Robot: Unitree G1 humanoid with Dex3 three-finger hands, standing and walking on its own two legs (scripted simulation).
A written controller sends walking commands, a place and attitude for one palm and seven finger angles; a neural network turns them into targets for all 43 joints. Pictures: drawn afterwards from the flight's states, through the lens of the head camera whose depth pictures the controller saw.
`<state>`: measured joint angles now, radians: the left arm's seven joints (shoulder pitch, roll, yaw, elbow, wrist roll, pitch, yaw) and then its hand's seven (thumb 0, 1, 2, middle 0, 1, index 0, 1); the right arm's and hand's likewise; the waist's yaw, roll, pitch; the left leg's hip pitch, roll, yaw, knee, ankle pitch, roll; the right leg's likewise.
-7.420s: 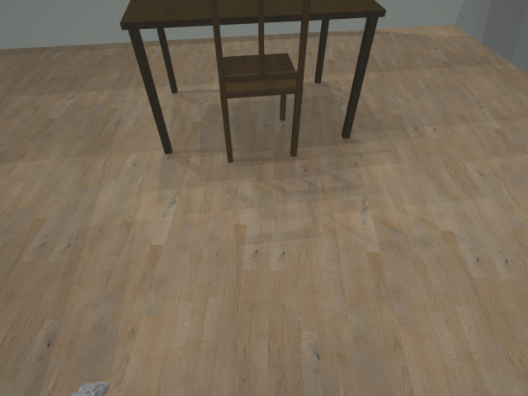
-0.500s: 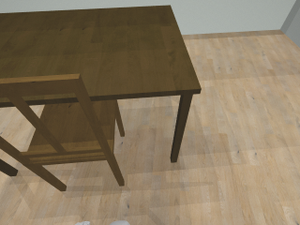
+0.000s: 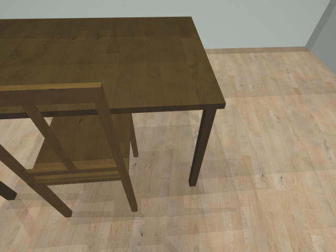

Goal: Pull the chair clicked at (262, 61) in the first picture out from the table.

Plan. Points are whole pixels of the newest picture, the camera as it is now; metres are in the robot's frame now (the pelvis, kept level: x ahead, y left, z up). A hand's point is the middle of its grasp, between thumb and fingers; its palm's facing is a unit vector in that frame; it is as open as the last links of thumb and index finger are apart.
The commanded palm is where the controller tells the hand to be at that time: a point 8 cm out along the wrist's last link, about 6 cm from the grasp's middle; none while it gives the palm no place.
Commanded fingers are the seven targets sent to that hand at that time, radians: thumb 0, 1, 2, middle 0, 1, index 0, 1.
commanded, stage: come to a stop and stand still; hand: left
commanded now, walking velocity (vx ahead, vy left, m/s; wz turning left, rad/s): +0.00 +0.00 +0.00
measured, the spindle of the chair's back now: (53, 142) +0.44 +0.41 -0.07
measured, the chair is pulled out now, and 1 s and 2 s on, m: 0.00 0.00 0.00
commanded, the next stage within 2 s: look again from close up in 1.00 s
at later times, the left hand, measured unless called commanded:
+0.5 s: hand out of the picture -0.01 +0.12 -0.18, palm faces +0.04 -0.99 -0.15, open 7.4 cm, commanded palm none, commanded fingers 0.00 0.90 0.90 -0.20 -0.30 -0.20 -0.30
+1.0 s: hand out of the picture +0.02 +0.14 -0.18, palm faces +0.06 -0.98 -0.18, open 7.4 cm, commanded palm none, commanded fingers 0.00 0.90 0.90 -0.20 -0.30 -0.20 -0.30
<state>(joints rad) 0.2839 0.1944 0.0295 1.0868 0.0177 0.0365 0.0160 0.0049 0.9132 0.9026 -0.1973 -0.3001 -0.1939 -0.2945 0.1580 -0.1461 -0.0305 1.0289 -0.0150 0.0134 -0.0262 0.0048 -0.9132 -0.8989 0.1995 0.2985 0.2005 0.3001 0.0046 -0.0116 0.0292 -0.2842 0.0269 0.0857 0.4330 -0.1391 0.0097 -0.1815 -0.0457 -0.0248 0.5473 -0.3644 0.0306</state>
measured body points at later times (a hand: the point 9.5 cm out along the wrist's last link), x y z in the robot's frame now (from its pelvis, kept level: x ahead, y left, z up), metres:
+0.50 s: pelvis +0.01 -0.03 +0.00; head +0.02 -0.04 +0.45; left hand -0.01 +0.17 -0.16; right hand -0.07 -0.23 -0.16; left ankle +0.06 +0.12 -0.74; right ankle -0.04 -0.13 -0.74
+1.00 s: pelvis +0.04 -0.03 +0.00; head +0.05 -0.03 +0.45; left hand +0.02 +0.19 -0.16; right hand +0.05 -0.25 -0.16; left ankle +0.06 +0.12 -0.74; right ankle -0.04 -0.13 -0.74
